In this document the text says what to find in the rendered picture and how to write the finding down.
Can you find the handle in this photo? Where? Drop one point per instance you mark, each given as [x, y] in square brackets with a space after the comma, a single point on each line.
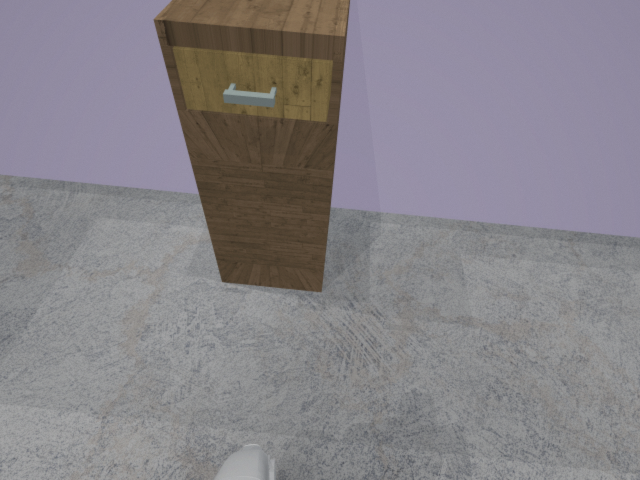
[249, 98]

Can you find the cabinet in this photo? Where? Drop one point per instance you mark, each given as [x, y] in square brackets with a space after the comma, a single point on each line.
[265, 183]

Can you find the robot left thigh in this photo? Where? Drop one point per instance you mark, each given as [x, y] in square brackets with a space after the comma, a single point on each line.
[251, 464]

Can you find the drawer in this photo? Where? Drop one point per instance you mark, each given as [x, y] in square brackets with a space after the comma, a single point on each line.
[303, 84]

